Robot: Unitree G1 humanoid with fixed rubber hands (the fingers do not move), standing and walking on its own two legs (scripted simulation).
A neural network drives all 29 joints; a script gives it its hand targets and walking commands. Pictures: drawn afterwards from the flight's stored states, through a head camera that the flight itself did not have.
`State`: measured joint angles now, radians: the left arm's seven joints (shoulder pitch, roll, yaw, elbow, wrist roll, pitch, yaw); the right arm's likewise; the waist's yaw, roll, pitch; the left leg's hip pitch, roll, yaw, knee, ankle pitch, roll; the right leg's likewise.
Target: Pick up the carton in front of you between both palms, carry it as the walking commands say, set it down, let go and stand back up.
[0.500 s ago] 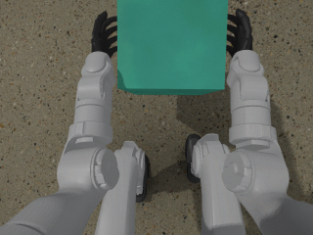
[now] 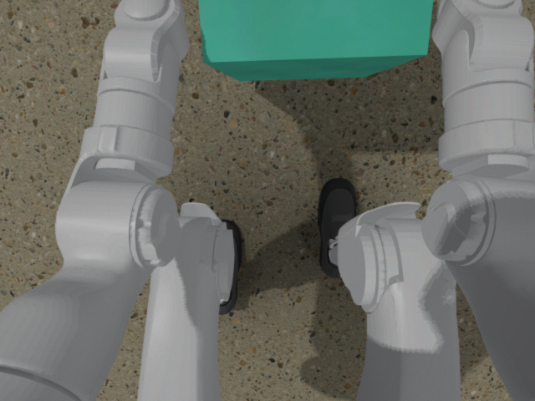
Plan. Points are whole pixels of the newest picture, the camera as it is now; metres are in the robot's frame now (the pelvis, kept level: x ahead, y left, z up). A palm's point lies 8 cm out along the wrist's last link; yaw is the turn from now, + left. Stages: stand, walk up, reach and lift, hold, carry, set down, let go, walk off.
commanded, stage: set down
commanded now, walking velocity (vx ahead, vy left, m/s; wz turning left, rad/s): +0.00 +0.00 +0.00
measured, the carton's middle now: out of the picture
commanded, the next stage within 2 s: none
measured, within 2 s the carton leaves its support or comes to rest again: rests again in 0.50 s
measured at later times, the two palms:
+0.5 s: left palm out of the picture +0.55 +0.09 -0.20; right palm out of the picture +0.54 -0.21 -0.19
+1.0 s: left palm out of the picture +0.55 +0.09 -0.21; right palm out of the picture +0.54 -0.22 -0.20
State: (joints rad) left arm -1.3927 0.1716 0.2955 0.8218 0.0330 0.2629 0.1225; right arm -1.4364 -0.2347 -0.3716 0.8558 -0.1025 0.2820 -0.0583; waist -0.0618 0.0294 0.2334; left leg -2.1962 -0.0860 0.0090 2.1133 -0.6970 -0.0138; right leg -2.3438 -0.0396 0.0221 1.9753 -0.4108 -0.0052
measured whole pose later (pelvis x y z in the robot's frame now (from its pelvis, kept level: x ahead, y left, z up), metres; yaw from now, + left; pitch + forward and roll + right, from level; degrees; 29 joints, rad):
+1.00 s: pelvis -0.01 +0.00 -0.04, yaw +1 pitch +35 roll +0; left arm -1.52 0.18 0.32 0.94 0.11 0.20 0.00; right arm -1.54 -0.36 -0.44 1.07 -0.07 0.19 0.07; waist -0.06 -0.01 0.45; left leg -2.17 -0.13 -0.01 2.26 -0.71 -0.03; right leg -2.30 -0.03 0.03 2.12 -0.43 0.01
